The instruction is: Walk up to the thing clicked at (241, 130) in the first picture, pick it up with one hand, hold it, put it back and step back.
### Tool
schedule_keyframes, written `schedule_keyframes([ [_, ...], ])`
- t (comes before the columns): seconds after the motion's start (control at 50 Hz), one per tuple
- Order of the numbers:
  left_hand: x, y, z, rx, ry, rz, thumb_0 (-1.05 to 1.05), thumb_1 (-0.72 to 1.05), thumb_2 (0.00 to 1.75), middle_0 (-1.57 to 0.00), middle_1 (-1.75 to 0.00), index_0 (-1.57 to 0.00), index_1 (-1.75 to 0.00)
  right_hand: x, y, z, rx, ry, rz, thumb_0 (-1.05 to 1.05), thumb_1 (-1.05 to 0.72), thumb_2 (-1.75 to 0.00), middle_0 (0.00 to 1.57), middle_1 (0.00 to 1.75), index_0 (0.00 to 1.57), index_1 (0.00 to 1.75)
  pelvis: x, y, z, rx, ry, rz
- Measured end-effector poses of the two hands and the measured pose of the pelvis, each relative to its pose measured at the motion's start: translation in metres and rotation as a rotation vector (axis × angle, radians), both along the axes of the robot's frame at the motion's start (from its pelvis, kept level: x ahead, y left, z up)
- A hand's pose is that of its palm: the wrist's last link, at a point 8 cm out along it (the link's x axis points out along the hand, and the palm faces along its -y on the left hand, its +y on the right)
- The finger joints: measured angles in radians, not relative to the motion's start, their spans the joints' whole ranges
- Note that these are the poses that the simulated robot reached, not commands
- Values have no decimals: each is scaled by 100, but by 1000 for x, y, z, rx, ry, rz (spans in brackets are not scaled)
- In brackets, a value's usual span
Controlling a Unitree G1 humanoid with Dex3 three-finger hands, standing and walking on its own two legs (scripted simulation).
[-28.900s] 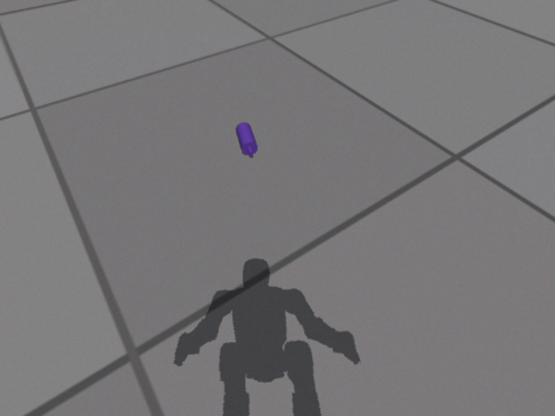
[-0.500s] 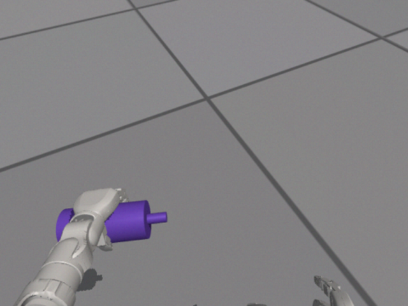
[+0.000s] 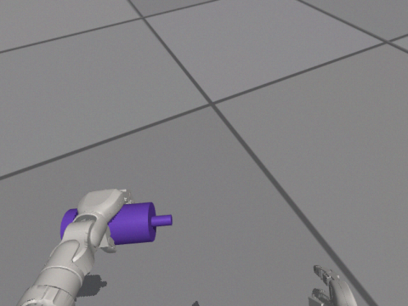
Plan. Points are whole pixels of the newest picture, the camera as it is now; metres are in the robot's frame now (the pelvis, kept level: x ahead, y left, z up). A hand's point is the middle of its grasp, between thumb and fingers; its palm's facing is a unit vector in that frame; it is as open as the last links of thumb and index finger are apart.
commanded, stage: hold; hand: left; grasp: from above
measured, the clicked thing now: (121, 224) +0.31 +0.20 -0.06
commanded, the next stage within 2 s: crouch in 1.14 s
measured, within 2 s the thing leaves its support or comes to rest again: neither
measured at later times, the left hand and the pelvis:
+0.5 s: hand (107, 221) +0.30 +0.22 -0.02, palm faces -0.43 -0.06 -0.90, open 11.4 cm; pelvis +0.00 +0.00 +0.01, yaw +0 degrees
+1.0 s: hand (105, 217) +0.30 +0.22 -0.01, palm faces -0.42 -0.06 -0.90, open 11.5 cm; pelvis +0.01 +0.00 +0.01, yaw +0 degrees
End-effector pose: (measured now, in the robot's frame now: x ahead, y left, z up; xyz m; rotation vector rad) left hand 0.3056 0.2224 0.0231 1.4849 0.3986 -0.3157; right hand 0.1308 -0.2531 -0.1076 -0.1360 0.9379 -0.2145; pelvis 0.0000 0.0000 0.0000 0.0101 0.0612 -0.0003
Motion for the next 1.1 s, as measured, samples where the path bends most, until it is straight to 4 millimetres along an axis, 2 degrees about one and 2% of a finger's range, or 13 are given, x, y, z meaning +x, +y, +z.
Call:
schedule_keyframes([
  [0.18, -5, -4, 7, -3, -8, -9, 0, -19, 58, -58, -65, -60, -63, 2, 0, 3, 4, -18, 1, 1, -90, -89, 20, 30, 20, 30, -3, -2, 2, 3, -16, -2],
  [0.64, -3, -2, 24, -7, -20, -19, -1, -20, 60, -56, -69, -58, -67, 14, 8, 12, 11, -51, 8, 1, -91, -90, 20, 30, 20, 30, 0, 1, 8, 1, -41, -6],
  [0.86, -4, -1, 20, -7, 1, -18, -1, -20, 61, -55, -70, -57, -68, 19, 10, 14, 14, -46, 16, 1, -91, -90, 20, 30, 20, 30, 3, 2, 10, 1, -40, -5],
  [1.1, 3, -1, 27, -4, -17, -7, -1, -21, 62, -55, -70, -57, -69, 19, 8, 13, 19, -35, 4, 1, -91, -90, 20, 30, 20, 30, 7, 0, 11, 0, -44, -4],
])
